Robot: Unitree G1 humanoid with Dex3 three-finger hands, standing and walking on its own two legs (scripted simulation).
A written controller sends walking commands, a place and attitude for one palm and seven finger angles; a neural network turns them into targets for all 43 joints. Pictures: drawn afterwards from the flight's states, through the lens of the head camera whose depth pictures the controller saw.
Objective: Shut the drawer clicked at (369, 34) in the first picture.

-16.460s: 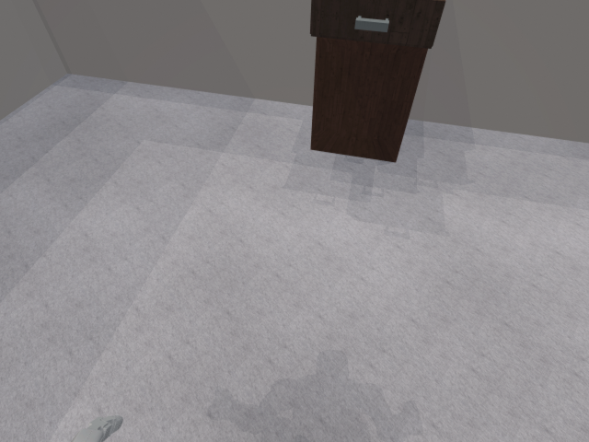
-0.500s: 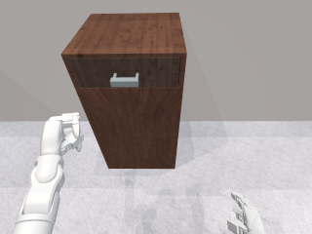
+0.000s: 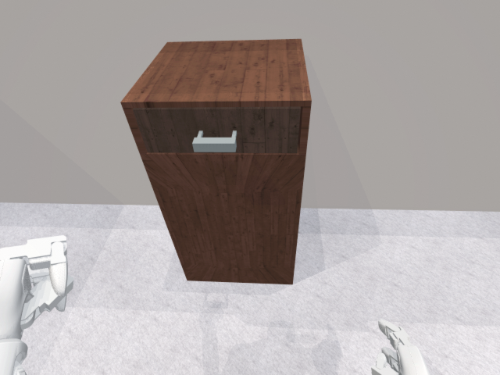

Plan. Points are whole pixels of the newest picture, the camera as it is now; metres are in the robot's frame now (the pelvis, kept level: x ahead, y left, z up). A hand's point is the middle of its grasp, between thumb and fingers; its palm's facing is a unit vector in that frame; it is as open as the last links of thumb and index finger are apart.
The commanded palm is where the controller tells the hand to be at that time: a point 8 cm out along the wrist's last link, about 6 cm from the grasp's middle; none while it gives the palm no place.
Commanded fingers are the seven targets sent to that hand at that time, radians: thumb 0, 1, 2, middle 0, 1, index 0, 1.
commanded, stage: draw the hand back to the body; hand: left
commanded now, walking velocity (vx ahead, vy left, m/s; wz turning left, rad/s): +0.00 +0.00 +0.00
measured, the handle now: (216, 139) +0.66 +0.19 +0.03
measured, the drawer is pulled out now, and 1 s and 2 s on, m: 0.00 0.00 0.00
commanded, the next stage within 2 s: step back with the hand held close in 0.10 s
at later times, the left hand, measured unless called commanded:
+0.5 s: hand (82, 273) +0.19 +0.25 +0.14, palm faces +0.27 -0.82 -0.51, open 3.2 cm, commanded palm +0.13 +0.29 +0.17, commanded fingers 0.00 0.90 0.90 -1.40 -1.60 -1.40 -1.60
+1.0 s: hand (13, 355) +0.09 +0.26 +0.15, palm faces +0.36 -0.80 -0.47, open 3.2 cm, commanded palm +0.03 +0.31 +0.17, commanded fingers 0.00 0.90 0.90 -1.40 -1.60 -1.40 -1.60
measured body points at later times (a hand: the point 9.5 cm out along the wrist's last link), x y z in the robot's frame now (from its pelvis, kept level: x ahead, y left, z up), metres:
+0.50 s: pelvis -0.01 +0.01 +0.00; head +0.02 -0.01 +0.45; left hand +0.17 +0.29 +0.17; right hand +0.18 -0.23 -0.09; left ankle +0.00 +0.12 -0.75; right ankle -0.01 -0.13 -0.75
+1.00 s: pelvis -0.09 +0.02 -0.01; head -0.08 +0.03 +0.43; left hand +0.06 +0.30 +0.17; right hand +0.08 -0.22 -0.09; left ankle +0.00 +0.12 -0.74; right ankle -0.01 -0.12 -0.74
